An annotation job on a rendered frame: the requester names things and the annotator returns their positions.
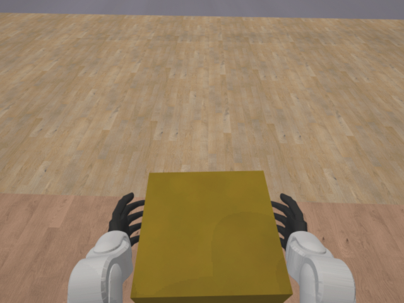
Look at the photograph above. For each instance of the carton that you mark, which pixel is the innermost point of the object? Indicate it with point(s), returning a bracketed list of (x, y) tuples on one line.
[(209, 237)]

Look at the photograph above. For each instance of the robot left hand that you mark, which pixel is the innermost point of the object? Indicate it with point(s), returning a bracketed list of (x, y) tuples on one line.
[(121, 218)]

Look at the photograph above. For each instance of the left robot forearm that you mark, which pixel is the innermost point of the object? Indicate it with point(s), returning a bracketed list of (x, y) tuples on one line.
[(99, 277)]

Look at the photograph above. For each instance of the robot right hand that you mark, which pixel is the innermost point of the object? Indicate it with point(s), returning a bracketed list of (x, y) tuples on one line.
[(294, 220)]

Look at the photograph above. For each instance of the right robot forearm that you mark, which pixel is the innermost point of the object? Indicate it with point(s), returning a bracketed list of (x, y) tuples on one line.
[(321, 277)]

